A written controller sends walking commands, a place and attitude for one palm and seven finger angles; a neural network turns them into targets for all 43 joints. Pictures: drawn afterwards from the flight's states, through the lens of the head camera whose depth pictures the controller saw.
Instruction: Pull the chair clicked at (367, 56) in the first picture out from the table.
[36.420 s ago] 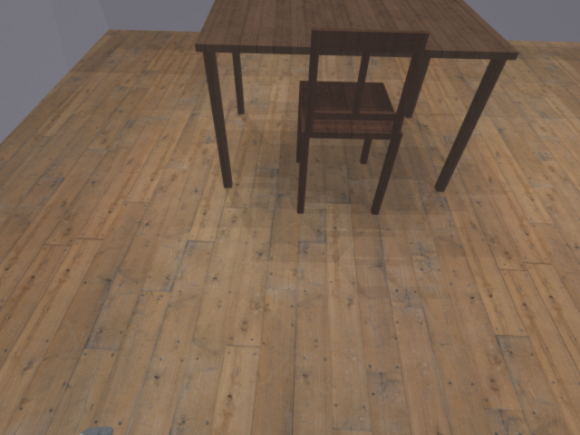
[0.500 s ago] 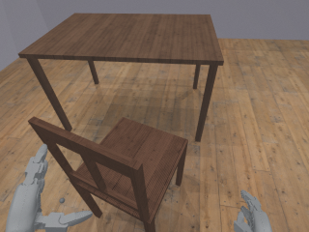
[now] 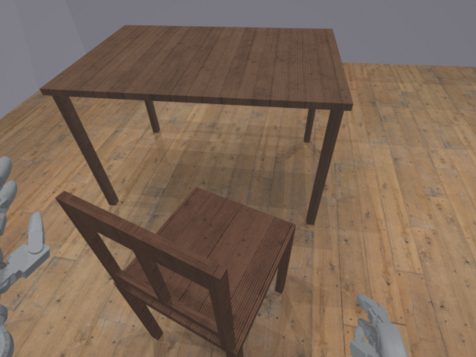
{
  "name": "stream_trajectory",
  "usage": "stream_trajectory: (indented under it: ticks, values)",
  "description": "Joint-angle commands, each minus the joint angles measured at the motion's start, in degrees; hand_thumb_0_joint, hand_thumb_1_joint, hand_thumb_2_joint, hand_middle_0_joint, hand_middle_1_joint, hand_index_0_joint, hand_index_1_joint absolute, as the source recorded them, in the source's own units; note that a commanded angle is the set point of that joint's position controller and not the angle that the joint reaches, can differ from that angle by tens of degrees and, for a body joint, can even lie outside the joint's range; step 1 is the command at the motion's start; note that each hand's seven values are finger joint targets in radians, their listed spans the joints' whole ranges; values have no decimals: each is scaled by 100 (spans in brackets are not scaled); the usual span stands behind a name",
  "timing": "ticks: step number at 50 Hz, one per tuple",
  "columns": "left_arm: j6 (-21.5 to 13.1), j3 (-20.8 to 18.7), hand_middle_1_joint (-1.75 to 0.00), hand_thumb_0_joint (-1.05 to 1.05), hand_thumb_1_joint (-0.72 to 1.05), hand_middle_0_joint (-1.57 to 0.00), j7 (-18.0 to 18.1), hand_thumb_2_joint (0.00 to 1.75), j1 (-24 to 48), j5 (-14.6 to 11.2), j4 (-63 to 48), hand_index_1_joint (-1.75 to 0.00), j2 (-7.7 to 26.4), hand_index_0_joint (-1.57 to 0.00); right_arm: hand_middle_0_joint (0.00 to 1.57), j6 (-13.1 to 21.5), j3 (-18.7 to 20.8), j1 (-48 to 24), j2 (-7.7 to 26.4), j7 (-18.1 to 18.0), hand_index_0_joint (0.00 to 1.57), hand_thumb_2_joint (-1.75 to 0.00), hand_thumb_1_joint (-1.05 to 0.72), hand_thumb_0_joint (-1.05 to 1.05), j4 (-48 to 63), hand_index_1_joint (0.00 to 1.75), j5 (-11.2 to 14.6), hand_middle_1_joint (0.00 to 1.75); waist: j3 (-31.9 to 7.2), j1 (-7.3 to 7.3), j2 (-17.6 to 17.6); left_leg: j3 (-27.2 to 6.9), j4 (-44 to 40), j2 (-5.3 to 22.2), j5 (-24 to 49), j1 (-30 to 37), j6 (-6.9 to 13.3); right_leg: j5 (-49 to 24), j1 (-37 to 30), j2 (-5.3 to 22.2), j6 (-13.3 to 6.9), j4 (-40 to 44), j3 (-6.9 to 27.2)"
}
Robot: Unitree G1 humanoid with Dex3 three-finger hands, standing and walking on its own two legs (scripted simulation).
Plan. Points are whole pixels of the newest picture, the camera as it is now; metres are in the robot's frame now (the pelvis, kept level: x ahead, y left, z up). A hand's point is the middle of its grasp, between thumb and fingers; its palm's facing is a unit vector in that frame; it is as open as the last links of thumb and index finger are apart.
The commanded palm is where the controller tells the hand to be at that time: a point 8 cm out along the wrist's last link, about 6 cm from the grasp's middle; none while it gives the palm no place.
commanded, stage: draw the hand back to the body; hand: left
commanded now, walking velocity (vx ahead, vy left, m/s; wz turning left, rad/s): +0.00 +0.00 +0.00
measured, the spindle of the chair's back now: (154, 276) +0.29 +0.23 -0.11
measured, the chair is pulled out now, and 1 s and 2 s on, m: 0.54 0.54 0.54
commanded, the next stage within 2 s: step back with the hand held close in 0.28 s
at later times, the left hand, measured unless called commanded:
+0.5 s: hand (39, 245) +0.19 +0.27 +0.18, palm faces +0.50 -0.78 -0.37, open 7.4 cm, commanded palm +0.14 +0.31 +0.18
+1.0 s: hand (43, 279) +0.15 +0.26 +0.16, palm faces +0.43 -0.77 -0.47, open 7.4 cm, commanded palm +0.10 +0.30 +0.18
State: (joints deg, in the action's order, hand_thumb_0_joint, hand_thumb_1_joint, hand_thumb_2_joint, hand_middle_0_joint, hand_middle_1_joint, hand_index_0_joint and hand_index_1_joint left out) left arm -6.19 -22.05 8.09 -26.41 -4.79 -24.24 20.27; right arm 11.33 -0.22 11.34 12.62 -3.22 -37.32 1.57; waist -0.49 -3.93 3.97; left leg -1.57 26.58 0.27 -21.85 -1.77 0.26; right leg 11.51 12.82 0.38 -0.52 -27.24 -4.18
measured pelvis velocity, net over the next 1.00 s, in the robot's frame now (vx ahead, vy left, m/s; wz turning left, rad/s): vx -0.05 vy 0.00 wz -0.01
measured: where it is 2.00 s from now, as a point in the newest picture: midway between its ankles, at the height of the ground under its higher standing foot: outside the picture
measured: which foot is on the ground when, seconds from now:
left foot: down 0.00-1.00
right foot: down 0.00-1.00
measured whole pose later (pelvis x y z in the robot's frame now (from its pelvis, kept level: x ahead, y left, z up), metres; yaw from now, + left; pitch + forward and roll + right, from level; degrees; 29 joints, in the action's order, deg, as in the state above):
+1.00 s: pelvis -0.05 +0.00 -0.01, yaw -1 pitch +1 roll +0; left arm -8.5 -23.1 9.6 -31.7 -2.8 -27.9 22.4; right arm 1.7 0.0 11.7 13.6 -4.7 -32.8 2.0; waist -1.5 -0.3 1.2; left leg -0.5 33.7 -0.8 -20.7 -14.5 0.4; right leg 8.1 24.3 1.3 -0.8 -30.7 -3.0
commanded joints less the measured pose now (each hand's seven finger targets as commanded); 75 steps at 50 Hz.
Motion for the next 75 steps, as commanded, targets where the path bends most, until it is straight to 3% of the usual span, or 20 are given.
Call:
stream_trajectory:
  ticks: [1,3,4,9,13,19,20,21,23,24,26,29,33,34,39,48,49,59,65,75]
  values:
    - [-373,-438,-30,0,90,-20,9,90,243,-35,-1060,-30,883,-20,20,315,322,-684,631,-1,20,-90,-90,0,916,30,-10,30,-455,13,-195,161,-482,145,2311,-1008,-2,-1146,-1224,216,-61,284,173]
    - [-406,-535,-30,0,90,-20,43,90,263,-3,-1242,-30,1019,-20,20,338,324,-667,616,5,20,-90,-90,0,917,30,-29,30,-593,-7,-102,137,-489,152,2492,-903,-27,-1217,-1271,209,-63,267,154]
    - [-406,-543,-30,0,90,-20,45,90,326,18,-1322,-30,1054,-20,20,354,311,-683,613,3,20,-90,-90,0,898,30,-25,30,-477,1,188,116,-504,150,2596,-945,-77,-1241,-1274,198,-87,282,169]
    - [-432,-626,-30,0,90,-20,97,90,374,56,-1443,-30,1147,-20,20,392,300,-668,587,-4,20,-90,-90,0,872,30,-20,30,-388,3,252,62,-553,177,2694,-918,-156,-1147,-1237,169,-94,295,133]
    - [-424,-533,-30,0,90,-20,85,90,339,18,-1178,-30,980,-20,20,367,307,-673,596,5,20,-90,-90,0,868,30,-13,30,-268,14,4,95,-598,185,2425,-968,-113,-983,-1148,166,-74,310,130]
    - [-433,-492,-30,0,90,-20,51,90,437,24,-1099,-30,967,-20,20,354,298,-700,609,20,20,-90,-90,0,865,30,-13,30,-105,16,106,43,-665,186,2134,-1093,-125,-744,-1065,146,-98,329,157]
    - [-448,-172,-30,0,90,-20,23,90,578,31,-1118,-30,703,-20,20,364,282,-695,607,33,20,-90,-90,0,870,30,-28,30,-125,65,-37,48,-654,175,2158,-1077,-107,-776,-1043,168,-83,316,138]
    - [-782,-1112,-30,0,90,-20,83,90,1582,56,-1779,-30,1690,-20,20,226,272,-551,772,-5,20,-90,-90,0,1096,30,14,30,32,265,-131,-87,-617,412,1346,-1378,141,-1004,-845,445,-32,377,767]
    - [-746,-590,-30,0,90,-20,43,90,491,119,-928,-30,939,-20,20,31,206,-560,696,-46,20,-90,-90,0,1002,30,-39,30,38,309,-211,-86,-613,384,1005,-1238,188,-817,-506,529,-41,444,772]
    - [-779,-559,-30,0,90,-20,29,90,549,134,-1152,-30,926,-20,20,-23,212,-589,713,-62,20,-90,-90,0,1094,30,-54,30,-14,313,33,-111,-671,430,1166,-1319,190,-991,-557,513,-34,312,689]
    - [-748,-565,-30,0,90,-20,51,90,173,150,-1003,-30,893,-20,20,-170,215,-609,735,-68,20,-90,-90,0,1130,30,-72,30,-269,313,114,-185,-626,563,1669,-1337,186,-1305,-647,506,-11,128,578]
    - [-718,-669,-30,0,90,-20,64,90,26,163,-1296,-30,1057,-20,20,-325,255,-647,742,-92,20,-90,-90,0,1271,30,-69,30,-562,327,84,-174,-392,576,2270,-1376,119,-1835,-755,576,-50,-10,588]
    - [-679,-885,-30,0,90,-20,123,90,-374,138,-1339,-30,1224,-20,20,-511,286,-642,687,-117,20,-90,-90,0,1383,30,-29,30,-849,340,-242,-200,-170,573,2333,-1537,85,-2059,-827,697,-104,-124,646]
    - [-688,-954,-30,0,90,-20,128,90,-342,129,-1506,-30,1319,-20,20,-528,304,-653,706,-135,20,-90,-90,0,1420,30,-18,30,-873,347,-113,-233,-125,568,2392,-1568,61,-2163,-797,726,-140,-188,686]
    - [-644,-1003,-30,0,90,-20,182,90,-503,109,-1551,-30,1337,-20,20,-603,315,-681,677,-196,20,-90,-90,0,1442,30,9,30,-892,360,-34,-305,-97,660,2247,-1721,115,-1939,-551,690,-87,-362,664]
    - [-592,-824,-30,0,90,-20,308,90,-287,186,-1452,-30,1286,-20,20,-614,296,-558,745,-213,20,-90,-90,0,1386,30,13,30,-560,402,-437,-269,-12,426,54,-2346,268,36,-104,814,-102,274,1123]
    - [-613,-924,-30,0,90,-20,323,90,-209,202,-1585,-30,1429,-20,20,-606,308,-577,769,-227,20,-90,-90,0,1386,30,14,30,-578,397,-348,-274,-20,432,17,-2333,270,99,-51,830,-118,312,1153]
    - [-655,-842,-30,0,90,-20,384,90,-69,272,-1501,-30,1342,-20,20,-522,273,-517,808,-189,20,-90,-90,0,1372,30,-20,30,-291,393,-110,-390,-323,492,-691,-2917,346,808,-62,648,-42,331,1042]
    - [-703,-852,-30,0,90,-20,378,90,-113,291,-1555,-30,1321,-20,20,-536,302,-498,785,-132,20,-90,-90,0,1328,30,-45,30,-443,384,-304,-396,-180,520,-330,-3034,358,349,-227,685,-57,185,1043]
    - [-811,-1016,-30,0,90,-20,357,90,-278,282,-1913,-30,1352,-20,20,-544,356,-546,722,-148,20,-90,-90,0,1277,30,-78,30,-781,382,98,-605,-165,860,660,-3199,417,-894,-505,456,4,-760,768]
